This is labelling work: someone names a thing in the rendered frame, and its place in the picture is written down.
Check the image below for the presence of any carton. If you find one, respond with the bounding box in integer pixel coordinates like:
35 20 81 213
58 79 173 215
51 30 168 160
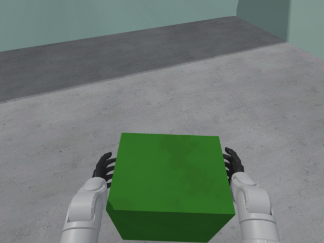
106 133 235 243

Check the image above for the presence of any right robot forearm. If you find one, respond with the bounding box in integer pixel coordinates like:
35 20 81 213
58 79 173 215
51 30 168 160
230 172 281 243

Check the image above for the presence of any left robot hand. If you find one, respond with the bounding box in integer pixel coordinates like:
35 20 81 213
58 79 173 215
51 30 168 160
92 152 116 188

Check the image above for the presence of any left robot forearm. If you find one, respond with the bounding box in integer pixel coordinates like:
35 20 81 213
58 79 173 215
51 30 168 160
60 177 108 243

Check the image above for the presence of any right robot hand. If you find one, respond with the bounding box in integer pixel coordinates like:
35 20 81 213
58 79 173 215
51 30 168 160
223 147 244 185

